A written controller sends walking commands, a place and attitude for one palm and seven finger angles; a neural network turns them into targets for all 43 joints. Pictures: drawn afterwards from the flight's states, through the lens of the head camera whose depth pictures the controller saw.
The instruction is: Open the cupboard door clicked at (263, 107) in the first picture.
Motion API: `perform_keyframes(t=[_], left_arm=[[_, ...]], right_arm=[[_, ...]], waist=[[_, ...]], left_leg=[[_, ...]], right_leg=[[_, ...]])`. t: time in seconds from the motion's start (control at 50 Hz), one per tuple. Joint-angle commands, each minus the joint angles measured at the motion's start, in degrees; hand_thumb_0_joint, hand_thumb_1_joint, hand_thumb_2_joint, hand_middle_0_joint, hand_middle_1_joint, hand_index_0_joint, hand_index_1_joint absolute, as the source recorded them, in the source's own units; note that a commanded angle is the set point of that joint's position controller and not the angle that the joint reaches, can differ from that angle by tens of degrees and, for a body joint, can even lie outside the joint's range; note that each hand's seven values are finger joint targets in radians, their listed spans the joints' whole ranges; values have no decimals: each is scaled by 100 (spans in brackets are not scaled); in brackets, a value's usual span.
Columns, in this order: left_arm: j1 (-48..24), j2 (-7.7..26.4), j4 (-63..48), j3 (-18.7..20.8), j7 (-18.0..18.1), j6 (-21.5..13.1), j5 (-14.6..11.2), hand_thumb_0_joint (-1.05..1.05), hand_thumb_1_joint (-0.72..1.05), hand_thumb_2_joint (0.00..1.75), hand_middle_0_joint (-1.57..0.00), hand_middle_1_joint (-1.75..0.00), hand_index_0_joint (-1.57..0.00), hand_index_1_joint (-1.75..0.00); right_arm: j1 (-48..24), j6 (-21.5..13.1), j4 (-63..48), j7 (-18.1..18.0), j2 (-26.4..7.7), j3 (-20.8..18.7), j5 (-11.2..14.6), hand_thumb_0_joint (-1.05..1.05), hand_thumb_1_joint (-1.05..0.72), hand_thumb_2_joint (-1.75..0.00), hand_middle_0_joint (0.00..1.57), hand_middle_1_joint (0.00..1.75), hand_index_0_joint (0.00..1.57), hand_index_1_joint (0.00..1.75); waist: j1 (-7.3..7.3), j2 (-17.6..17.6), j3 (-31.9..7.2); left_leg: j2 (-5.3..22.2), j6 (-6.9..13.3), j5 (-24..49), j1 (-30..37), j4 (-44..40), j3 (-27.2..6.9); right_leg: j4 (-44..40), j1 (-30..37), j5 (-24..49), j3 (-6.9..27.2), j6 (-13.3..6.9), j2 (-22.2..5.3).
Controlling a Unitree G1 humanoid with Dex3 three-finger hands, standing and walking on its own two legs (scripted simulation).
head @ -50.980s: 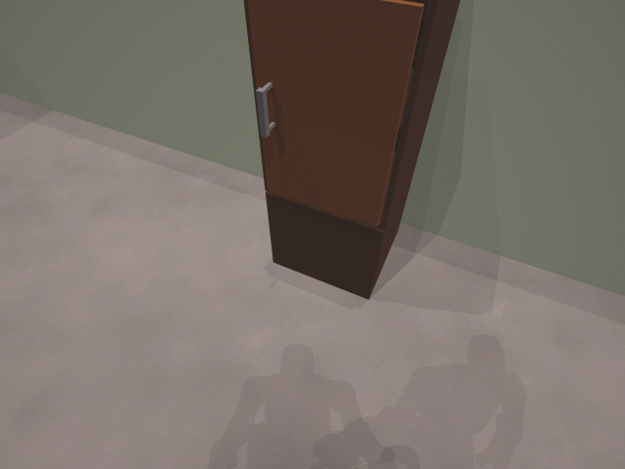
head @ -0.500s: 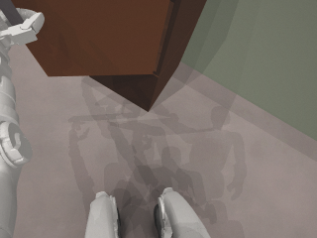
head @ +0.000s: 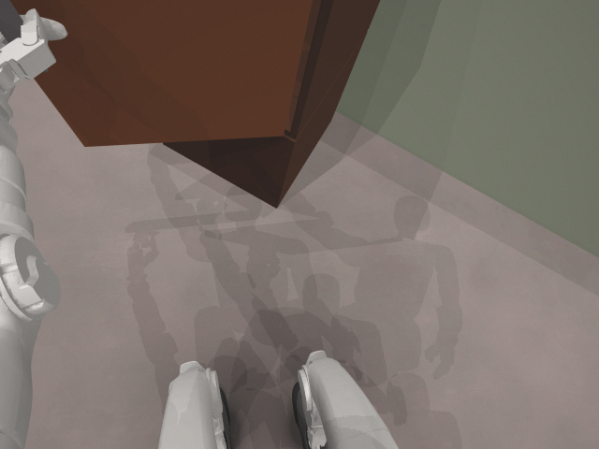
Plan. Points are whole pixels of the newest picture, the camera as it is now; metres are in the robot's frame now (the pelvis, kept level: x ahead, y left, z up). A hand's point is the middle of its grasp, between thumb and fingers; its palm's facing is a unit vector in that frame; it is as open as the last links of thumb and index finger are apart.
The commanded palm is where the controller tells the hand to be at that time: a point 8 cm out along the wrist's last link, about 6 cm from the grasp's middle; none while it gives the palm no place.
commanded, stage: pull the door open along its arc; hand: left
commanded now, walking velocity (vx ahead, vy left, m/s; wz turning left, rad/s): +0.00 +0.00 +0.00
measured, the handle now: (9, 6) +0.62 +0.24 +0.09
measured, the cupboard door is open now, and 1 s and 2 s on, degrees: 38 90 88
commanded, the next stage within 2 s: open thumb and fingers to let go in 0.82 s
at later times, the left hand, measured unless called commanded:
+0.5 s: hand (90, 152) +0.44 +0.16 +0.08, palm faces +0.36 -0.93 +0.08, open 5.7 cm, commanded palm +0.38 +0.19 +0.07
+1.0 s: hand (232, 248) +0.34 +0.04 +0.08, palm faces +0.42 -0.91 -0.02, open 5.8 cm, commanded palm +0.30 +0.09 +0.07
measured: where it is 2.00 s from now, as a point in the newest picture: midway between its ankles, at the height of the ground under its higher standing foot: (266, 440)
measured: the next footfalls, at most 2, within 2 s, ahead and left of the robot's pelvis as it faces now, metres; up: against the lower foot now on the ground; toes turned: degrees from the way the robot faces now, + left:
none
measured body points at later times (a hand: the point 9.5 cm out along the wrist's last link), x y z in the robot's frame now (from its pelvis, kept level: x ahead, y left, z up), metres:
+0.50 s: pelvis +0.02 +0.00 +0.03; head +0.13 +0.01 +0.47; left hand +0.42 +0.21 +0.08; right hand +0.12 -0.25 -0.08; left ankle +0.03 +0.10 -0.62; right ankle +0.01 -0.13 -0.62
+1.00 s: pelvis +0.01 -0.05 +0.04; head +0.08 -0.06 +0.48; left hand +0.31 +0.08 +0.08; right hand +0.19 -0.25 -0.08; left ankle +0.03 +0.10 -0.62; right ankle +0.01 -0.13 -0.62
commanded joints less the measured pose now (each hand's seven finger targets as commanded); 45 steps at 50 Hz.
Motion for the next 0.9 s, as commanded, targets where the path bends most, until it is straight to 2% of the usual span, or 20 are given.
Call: perform_keyframes(t=[0.0, 0.02, 0.06, 0.2, 0.26, 0.28, 0.32, 0.34, 0.38, 0.44, 0.5, 0.52, 0.58, 0.6, 0.66, 0.7, 0.74, 0.8, 0.84, 0.88], left_arm=[[-1477, 1242, -1352, 182, -103, -335, -204, 0, 90, 90, -40, -135, -40, -135], [-1377, 1178, -1573, 156, -112, -351, -258, 0, 90, 90, -40, -135, -40, -135], [-870, 1003, -1649, 138, -134, -327, -343, 0, 90, 90, -40, -135, -40, -135], [864, -32, -2759, -256, -3, -446, -676, 0, 90, 90, -40, -135, -40, -135], [1573, -618, -3109, -605, 107, -512, -781, 0, 90, 90, -40, -135, -40, -135], [1547, -822, -3481, 211, 1005, -559, -1217, 0, 90, 90, -40, -135, -40, -135], [2278, -1662, -3695, -362, 1775, -601, -1063, 0, 90, 90, -40, -135, -40, -135], [2527, -1907, -3667, -447, 2070, -612, -990, 0, 90, 90, -40, -135, -40, -135], [2665, -2159, -4164, -741, 2708, -736, -617, 0, 90, 90, -40, -135, -40, -135], [2959, -2647, -4553, -1353, 3339, -818, -18, 0, 90, 90, -40, -135, -40, -135], [3257, -3226, -4996, -1828, 3829, -857, 191, 0, 90, 90, -40, -135, -40, -135], [3577, -3436, -5055, -1899, 4002, -845, 202, 0, 90, 90, -40, -135, -40, -135], [4067, -3909, -5368, -2371, 4274, -863, 254, 0, 90, 90, -40, -135, -40, -135], [4256, -3832, -5519, -2389, 4323, -894, 319, 0, 90, 90, -40, -135, -40, -135], [4335, -4314, -5751, -3034, 4444, -981, 564, 0, 90, 90, -40, -135, -40, -135], [4771, -4253, -5869, -3067, 4558, -1009, 702, 0, 90, 90, -40, -135, -40, -135], [4904, -4570, -5924, -3380, 4622, -1011, 760, 0, 90, 90, -40, -135, -40, -135], [5459, -4698, -6100, -3572, 4668, -963, 844, 0, 90, 90, -40, -135, -40, -135], [4958, -4923, -6138, -3811, 4760, -939, 918, 0, 90, 90, -40, -135, -40, -135], [4533, -4820, -5953, -3738, 4874, -925, 1014, 0, 90, 90, -40, -135, -40, -135]], right_arm=[[1235, -36, -190, -54, -1194, -501, 40, 0, -90, -90, 20, 30, 20, 30], [1191, -33, -226, -46, -1183, -508, 56, 0, -90, -90, 20, 30, 20, 30], [1130, -24, -278, -36, -1153, -537, 89, 0, -90, -90, 20, 30, 20, 30], [827, -57, -529, 56, -1027, -689, 209, 0, -90, -90, 20, 30, 20, 30], [603, -68, -625, 102, -959, -735, 262, 0, -90, -90, 20, 30, 20, 30], [495, -140, -668, 84, -822, -750, 183, 0, -90, -90, 20, 30, 20, 30], [344, -234, -675, 190, -730, -764, 154, 0, -90, -90, 20, 30, 20, 30], [318, -241, -654, 230, -710, -762, 117, 0, -90, -90, 20, 30, 20, 30], [255, -224, -666, 311, -680, -786, 20, 0, -90, -90, 20, 30, 20, 30], [115, -164, -705, 397, -612, -813, -81, 0, -90, -90, 20, 30, 20, 30], [-77, -147, -805, 396, -544, -851, -126, 0, -90, -90, 20, 30, 20, 30], [-210, -156, -830, 382, -487, -860, -121, 0, -90, -90, 20, 30, 20, 30], [-480, -215, -873, 355, -407, -851, -129, 0, -90, -90, 20, 30, 20, 30], [-523, -223, -911, 321, -409, -846, -137, 0, -90, -90, 20, 30, 20, 30], [-787, -277, -897, 301, -295, -822, -157, 0, -90, -90, 20, 30, 20, 30], [-915, -312, -957, 268, -266, -811, -174, 0, -90, -90, 20, 30, 20, 30], [-1112, -373, -967, 248, -170, -775, -191, 0, -90, -90, 20, 30, 20, 30], [-1279, -467, -1055, 204, -114, -740, -198, 0, -90, -90, 20, 30, 20, 30], [-1372, -534, -968, 171, -67, -712, -222, 0, -90, -90, 20, 30, 20, 30], [-1423, -578, -861, 104, -59, -692, -262, 0, -90, -90, 20, 30, 20, 30]], waist=[[256, 1023, -3554], [321, 1104, -3618], [395, 864, -3522], [674, 435, -3330], [748, 272, -2927], [1141, 342, -2938], [1051, 334, -2773], [1048, 77, -2601], [1079, 128, -2633], [1083, 240, -2601], [1089, -134, -2683], [1170, -188, -2668], [1184, -574, -2500], [1233, -663, -2482], [1178, -488, -2125], [1274, -582, -2010], [1256, -538, -1918], [1376, -634, -1826], [1236, -644, -1730], [1146, -731, -1584]], left_leg=[[-171, 43, 2905, 3779, -757, -361], [-186, 33, 2969, 3842, -795, -329], [-200, 38, 2964, 3811, -873, -281], [-288, 17, 3175, 4045, -1204, -123], [-331, -3, 3035, 3972, -1330, -36], [-332, -72, 3090, 3902, -1395, 3], [-319, -149, 3124, 3945, -1448, 9], [-316, -163, 3100, 3841, -1463, 24], [-321, -189, 3177, 3886, -1495, 59], [-319, -190, 3274, 4048, -1481, 103], [-349, -168, 3059, 4092, -1542, 90], [-353, -178, 3003, 4105, -1596, 123], [-420, -140, 2621, 3898, -1662, 194], [-426, -132, 2578, 3843, -1683, 174], [-456, -117, 2126, 3814, -1739, 202], [-474, -103, 1984, 3715, -1760, 202], [-502, -93, 1800, 3701, -1753, 232], [-524, -99, 1688, 3632, -1784, 217], [-528, -89, 1543, 3606, -1718, 202], [-542, -77, 1298, 3467, -1623, 157]], right_leg=[[-816, 1048, 2245, -44, -183, 165], [-845, 1135, 2335, -45, -172, 158], [-905, 1311, 2435, -51, -160, 170], [-1119, 1895, 2834, -56, -156, 170], [-1216, 2011, 2838, -74, -142, 137], [-1216, 2151, 2802, -114, -102, 129], [-1211, 2052, 2753, -144, -88, 113], [-1193, 2058, 2740, -164, -94, 105], [-1121, 2175, 2832, -131, -113, 82], [-1091, 2195, 2933, -83, -139, 30], [-1178, 2501, 2925, -75, -160, 28], [-1217, 2630, 2938, -75, -156, 12], [-1361, 3005, 3038, -34, -148, -27], [-1360, 3110, 3060, -8, -167, -28], [-1453, 2957, 2701, 20, -170, -103], [-1512, 3041, 2587, 77, -191, -123], [-1568, 2984, 2466, 110, -182, -175], [-1622, 3088, 2316, 152, -210, -202], [-1652, 2887, 2156, 191, -183, -253], [-1704, 2674, 1840, 278, -158, -295]])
